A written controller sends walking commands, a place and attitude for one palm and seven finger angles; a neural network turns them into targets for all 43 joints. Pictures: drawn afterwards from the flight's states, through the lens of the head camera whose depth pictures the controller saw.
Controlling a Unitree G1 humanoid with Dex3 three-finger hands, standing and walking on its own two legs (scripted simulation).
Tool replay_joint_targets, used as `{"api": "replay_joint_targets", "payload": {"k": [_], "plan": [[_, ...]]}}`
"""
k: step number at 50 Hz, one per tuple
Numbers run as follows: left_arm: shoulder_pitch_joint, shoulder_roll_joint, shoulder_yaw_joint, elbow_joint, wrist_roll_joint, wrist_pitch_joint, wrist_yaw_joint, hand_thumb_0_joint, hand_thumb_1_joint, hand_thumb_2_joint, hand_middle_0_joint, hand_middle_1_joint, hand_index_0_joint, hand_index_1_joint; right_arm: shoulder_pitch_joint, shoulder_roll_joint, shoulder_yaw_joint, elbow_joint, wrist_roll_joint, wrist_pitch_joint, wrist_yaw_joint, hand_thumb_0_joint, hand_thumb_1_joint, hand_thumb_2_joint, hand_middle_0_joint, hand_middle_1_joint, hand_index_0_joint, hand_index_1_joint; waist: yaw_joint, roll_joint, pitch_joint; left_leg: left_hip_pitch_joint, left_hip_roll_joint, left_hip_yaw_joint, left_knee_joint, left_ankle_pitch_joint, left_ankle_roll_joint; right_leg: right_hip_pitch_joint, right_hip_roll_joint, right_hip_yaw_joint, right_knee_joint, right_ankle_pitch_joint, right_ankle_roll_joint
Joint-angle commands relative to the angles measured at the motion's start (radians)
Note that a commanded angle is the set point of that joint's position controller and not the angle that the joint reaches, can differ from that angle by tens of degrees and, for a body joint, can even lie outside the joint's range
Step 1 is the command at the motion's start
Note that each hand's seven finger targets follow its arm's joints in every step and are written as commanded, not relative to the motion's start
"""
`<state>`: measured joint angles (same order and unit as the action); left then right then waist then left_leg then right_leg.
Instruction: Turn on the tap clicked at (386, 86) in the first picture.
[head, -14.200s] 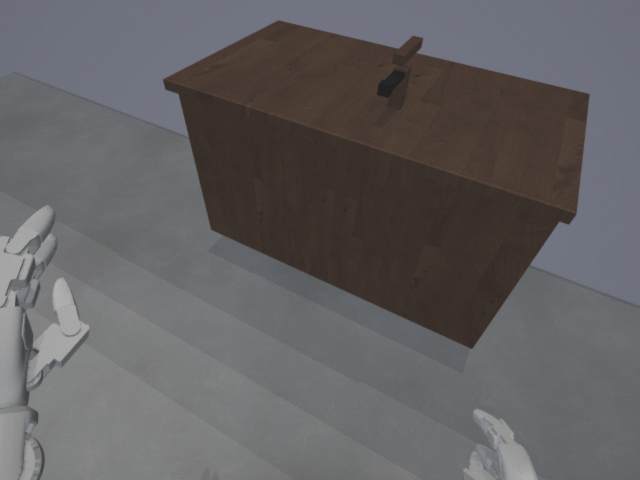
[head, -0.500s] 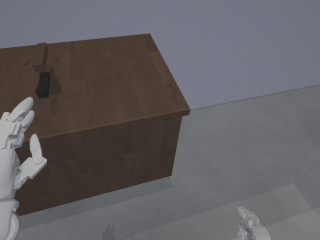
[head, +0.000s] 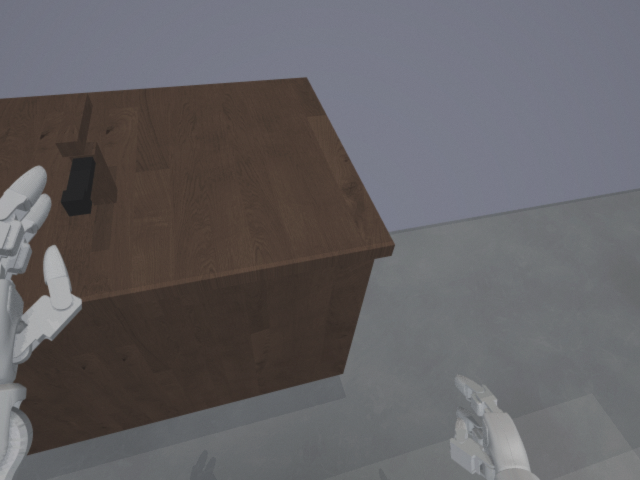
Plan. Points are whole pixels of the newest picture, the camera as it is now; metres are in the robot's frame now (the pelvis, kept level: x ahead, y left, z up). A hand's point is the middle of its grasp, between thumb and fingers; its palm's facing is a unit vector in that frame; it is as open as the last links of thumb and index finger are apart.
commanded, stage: shuffle to correct the standing spot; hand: left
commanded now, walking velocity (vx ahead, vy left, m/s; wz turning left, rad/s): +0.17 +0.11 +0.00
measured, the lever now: (77, 202) +0.44 +0.39 +0.07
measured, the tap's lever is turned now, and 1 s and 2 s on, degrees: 0 0 0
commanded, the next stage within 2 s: come to a stop and stand still in 0.76 s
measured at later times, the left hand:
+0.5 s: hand (100, 258) +0.26 +0.24 +0.19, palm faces +0.34 -0.79 -0.52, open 7.4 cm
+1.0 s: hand (69, 219) +0.31 +0.29 +0.18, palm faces +0.42 -0.82 -0.38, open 7.4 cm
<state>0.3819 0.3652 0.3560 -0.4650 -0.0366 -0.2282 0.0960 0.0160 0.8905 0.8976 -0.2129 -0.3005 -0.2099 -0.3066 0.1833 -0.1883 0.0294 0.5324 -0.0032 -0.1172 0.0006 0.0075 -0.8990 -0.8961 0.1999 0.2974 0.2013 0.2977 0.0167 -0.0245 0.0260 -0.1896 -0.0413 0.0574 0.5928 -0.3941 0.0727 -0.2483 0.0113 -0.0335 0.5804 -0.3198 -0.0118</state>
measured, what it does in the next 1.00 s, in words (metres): steps on the spot: right foot, then left foot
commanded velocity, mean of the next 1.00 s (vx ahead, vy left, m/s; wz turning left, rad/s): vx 0.11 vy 0.09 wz -0.03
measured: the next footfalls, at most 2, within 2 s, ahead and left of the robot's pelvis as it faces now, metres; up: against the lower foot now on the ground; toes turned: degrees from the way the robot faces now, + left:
right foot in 0.46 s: +0.16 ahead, -0.04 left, +0.00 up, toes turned +1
left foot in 0.88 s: +0.12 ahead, +0.18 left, +0.00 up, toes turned +4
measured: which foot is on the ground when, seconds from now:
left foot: down 0.00-0.48, up 0.50-0.86, down 0.88-1.00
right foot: down 0.00-0.20, up 0.22-0.44, down 0.46-1.00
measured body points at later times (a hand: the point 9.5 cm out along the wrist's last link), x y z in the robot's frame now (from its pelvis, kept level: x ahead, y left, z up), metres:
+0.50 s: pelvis +0.04 +0.01 -0.01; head +0.06 +0.00 +0.44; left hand +0.24 +0.28 +0.21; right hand +0.19 -0.22 -0.11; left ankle -0.02 +0.07 -0.71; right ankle +0.12 -0.04 -0.73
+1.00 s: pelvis +0.09 +0.04 +0.00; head +0.09 +0.05 +0.45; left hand +0.28 +0.33 +0.20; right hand +0.27 -0.19 -0.07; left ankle +0.08 +0.17 -0.73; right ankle +0.12 -0.04 -0.73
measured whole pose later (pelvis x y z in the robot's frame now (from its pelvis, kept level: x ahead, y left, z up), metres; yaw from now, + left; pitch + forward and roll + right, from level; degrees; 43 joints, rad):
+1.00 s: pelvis +0.09 +0.04 +0.00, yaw +0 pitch -1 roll +1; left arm 0.39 0.36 0.37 -0.44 -0.03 -0.20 0.12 0.01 0.89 0.90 -0.21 -0.30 -0.21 -0.31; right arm 0.21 -0.21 -0.01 0.58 0.01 -0.13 -0.03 0.01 -0.90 -0.90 0.20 0.30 0.20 0.30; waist 0.01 -0.03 0.02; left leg -0.21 0.02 0.07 0.56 -0.32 -0.01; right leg -0.30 -0.04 -0.11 0.61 -0.28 -0.04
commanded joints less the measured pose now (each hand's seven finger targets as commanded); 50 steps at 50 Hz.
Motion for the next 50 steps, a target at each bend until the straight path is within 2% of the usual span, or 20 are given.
{"api": "replay_joint_targets", "payload": {"k": [1,5,6,8,10,11,13,17,21,22,23,24,25,26,28,31,37,41,47,50], "plan": [[-0.034,0.184,0.138,-0.237,-0.020,-0.070,0.026,0.000,0.900,0.900,-0.200,-0.300,-0.200,-0.300,-0.045,-0.139,-0.066,-0.134,0.011,-0.032,-0.012,0.000,-0.900,-0.900,0.200,0.300,0.200,0.300,-0.002,0.052,-0.176,-0.085,0.079,-0.070,0.049,0.555,-0.085,0.196,-0.099,0.127,0.022,0.449,-0.111],[-0.056,0.208,0.166,-0.262,-0.025,-0.085,0.041,0.000,0.900,0.900,-0.200,-0.300,-0.200,-0.300,-0.056,-0.136,-0.073,-0.127,0.017,-0.020,-0.008,0.000,-0.900,-0.900,0.200,0.300,0.200,0.300,0.001,-0.082,-0.136,-0.293,0.023,-0.051,0.201,0.082,-0.066,0.270,-0.311,0.395,-0.084,0.482,-0.218],[-0.042,0.193,0.157,-0.233,-0.021,-0.086,0.045,0.000,0.900,0.900,-0.200,-0.300,-0.200,-0.300,-0.052,-0.123,-0.062,-0.113,0.013,-0.014,-0.008,0.000,-0.900,-0.900,0.200,0.300,0.200,0.300,-0.002,-0.070,-0.094,-0.273,0.055,-0.079,0.107,-0.039,-0.051,0.203,-0.316,0.372,-0.078,0.410,-0.193],[-0.070,0.169,0.130,-0.265,-0.017,-0.086,0.041,0.000,0.900,0.900,-0.200,-0.300,-0.200,-0.300,-0.037,-0.130,-0.065,-0.102,0.013,-0.012,-0.019,0.000,-0.900,-0.900,0.200,0.300,0.200,0.300,-0.039,0.060,-0.101,-0.020,0.062,-0.090,-0.147,0.134,-0.024,0.019,-0.153,0.170,0.064,0.246,-0.091],[-0.098,0.172,0.111,-0.319,-0.011,-0.089,0.036,0.000,0.900,0.900,-0.200,-0.300,-0.200,-0.300,-0.050,-0.138,-0.071,-0.128,0.016,-0.032,-0.026,0.000,-0.900,-0.900,0.200,0.300,0.200,0.300,-0.048,0.324,-0.106,0.312,0.248,-0.361,-0.221,0.751,0.005,-0.343,0.031,-0.031,0.397,-0.073,-0.003],[-0.096,0.185,0.111,-0.302,-0.004,-0.085,0.032,0.000,0.900,0.900,-0.200,-0.300,-0.200,-0.300,-0.040,-0.142,-0.080,-0.110,-0.004,-0.035,-0.016,0.000,-0.900,-0.900,0.200,0.300,0.200,0.300,-0.052,0.300,-0.112,0.396,0.277,-0.411,-0.218,0.869,-0.034,-0.445,0.025,-0.011,0.534,-0.194,-0.018],[-0.061,0.168,0.102,-0.287,0.002,-0.067,0.029,0.000,0.900,0.900,-0.200,-0.300,-0.200,-0.300,-0.015,-0.146,-0.096,-0.111,-0.004,-0.030,-0.002,0.000,-0.900,-0.900,0.200,0.300,0.200,0.300,-0.050,0.163,-0.075,0.389,0.250,-0.316,-0.181,0.809,-0.008,-0.512,-0.001,-0.019,0.588,-0.140,-0.029],[0.037,0.174,0.128,-0.270,0.003,-0.050,0.030,0.000,0.900,0.900,-0.200,-0.300,-0.200,-0.300,-0.022,-0.135,-0.084,-0.114,0.007,-0.028,-0.007,0.000,-0.900,-0.900,0.200,0.300,0.200,0.300,-0.027,0.166,-0.043,0.190,0.198,-0.189,-0.223,0.733,0.000,-0.335,-0.016,-0.100,0.322,0.003,-0.022],[0.098,0.225,0.203,-0.234,-0.020,-0.052,0.032,0.000,0.900,0.900,-0.200,-0.300,-0.200,-0.300,-0.055,-0.134,-0.065,-0.132,0.004,-0.015,-0.023,0.000,-0.900,-0.900,0.200,0.300,0.200,0.300,0.010,0.146,-0.152,-0.119,0.168,-0.096,-0.004,0.676,-0.036,0.213,0.010,-0.142,-0.036,0.183,-0.046],[0.099,0.217,0.204,-0.215,-0.019,-0.056,0.032,0.000,0.900,0.900,-0.200,-0.300,-0.200,-0.300,-0.066,-0.140,-0.074,-0.135,0.013,-0.012,-0.023,0.000,-0.900,-0.900,0.200,0.300,0.200,0.300,0.035,0.035,-0.191,-0.298,0.132,-0.079,0.198,0.534,-0.045,0.436,-0.045,-0.059,-0.085,0.252,-0.083],[0.072,0.245,0.222,-0.207,-0.018,-0.063,0.031,0.000,0.900,0.900,-0.200,-0.300,-0.200,-0.300,-0.054,-0.139,-0.089,-0.139,0.016,-0.014,-0.018,0.000,-0.900,-0.900,0.200,0.300,0.200,0.300,0.027,-0.161,-0.276,-0.464,0.023,0.004,0.559,0.249,-0.049,0.543,-0.281,0.299,-0.130,0.259,-0.199],[0.030,0.261,0.258,-0.197,-0.037,-0.078,0.028,0.000,0.900,0.900,-0.200,-0.300,-0.200,-0.300,-0.048,-0.167,-0.100,-0.136,0.004,-0.025,-0.018,0.000,-0.900,-0.900,0.200,0.300,0.200,0.300,-0.003,-0.166,-0.224,-0.513,0.005,-0.099,0.760,-0.081,-0.040,0.342,-0.449,0.612,-0.272,0.127,-0.262],[0.030,0.249,0.259,-0.202,-0.043,-0.083,0.020,0.000,0.900,0.900,-0.200,-0.300,-0.200,-0.300,-0.006,-0.173,-0.109,-0.119,0.003,-0.007,-0.001,0.000,-0.900,-0.900,0.200,0.300,0.200,0.300,-0.002,-0.107,-0.180,-0.516,0.026,-0.162,0.840,-0.106,-0.056,0.212,-0.479,0.717,-0.348,-0.130,-0.260],[0.006,0.216,0.209,-0.217,-0.035,-0.084,0.011,0.000,0.900,0.900,-0.200,-0.300,-0.200,-0.300,-0.018,-0.165,-0.106,-0.113,0.005,0.000,0.012,0.000,-0.900,-0.900,0.200,0.300,0.200,0.300,-0.001,-0.068,-0.096,-0.512,0.069,-0.199,0.833,-0.045,-0.061,0.071,-0.456,0.669,-0.367,-0.243,-0.233],[-0.010,0.181,0.162,-0.180,-0.016,-0.075,0.008,0.000,0.900,0.900,-0.200,-0.300,-0.200,-0.300,-0.028,-0.134,-0.074,-0.077,0.003,0.009,0.012,0.000,-0.900,-0.900,0.200,0.300,0.200,0.300,-0.019,-0.008,-0.043,-0.442,0.118,-0.138,0.740,0.089,-0.078,-0.093,-0.351,0.352,-0.365,-0.150,-0.188],[-0.088,0.184,0.117,-0.211,-0.009,-0.065,0.014,0.000,0.900,0.900,-0.200,-0.300,-0.200,-0.300,-0.033,-0.131,-0.066,-0.063,-0.001,-0.011,-0.016,0.000,-0.900,-0.900,0.200,0.300,0.200,0.300,-0.022,-0.012,-0.049,-0.286,0.122,-0.058,0.494,0.168,-0.068,-0.236,-0.307,0.208,-0.406,-0.207,-0.145],[-0.020,0.186,0.137,-0.204,0.001,-0.034,0.046,0.000,0.900,0.900,-0.200,-0.300,-0.200,-0.300,-0.050,-0.105,-0.057,-0.083,-0.016,-0.061,-0.058,0.000,-0.900,-0.900,0.200,0.300,0.200,0.300,0.017,-0.092,-0.099,-0.110,0.026,0.103,0.021,0.100,-0.046,-0.074,-0.258,0.192,-0.370,-0.336,-0.098],[-0.071,0.154,0.109,-0.171,-0.001,-0.035,0.051,0.000,0.900,0.900,-0.200,-0.300,-0.200,-0.300,-0.026,-0.127,-0.073,-0.084,0.002,-0.068,-0.053,0.000,-0.900,-0.900,0.200,0.300,0.200,0.300,-0.003,-0.082,-0.076,-0.057,0.045,0.036,-0.119,0.074,-0.024,-0.015,-0.230,0.171,-0.230,-0.172,-0.076],[-0.055,0.160,0.101,-0.217,-0.004,-0.043,0.034,0.000,0.900,0.900,-0.200,-0.300,-0.200,-0.300,-0.058,-0.133,-0.067,-0.109,0.018,-0.057,-0.035,0.000,-0.900,-0.900,0.200,0.300,0.200,0.300,0.000,0.200,-0.076,-0.083,0.208,-0.186,-0.215,0.388,0.015,0.015,-0.047,-0.014,0.041,0.125,0.009],[-0.073,0.182,0.114,-0.284,-0.001,-0.045,0.039,0.000,0.900,0.900,-0.200,-0.300,-0.200,-0.300,-0.071,-0.129,-0.061,-0.103,0.019,-0.068,-0.029,0.000,-0.900,-0.900,0.200,0.300,0.200,0.300,-0.005,0.068,-0.125,-0.078,0.154,-0.081,-0.138,0.544,-0.051,0.174,-0.055,0.003,-0.059,0.412,-0.007]]}}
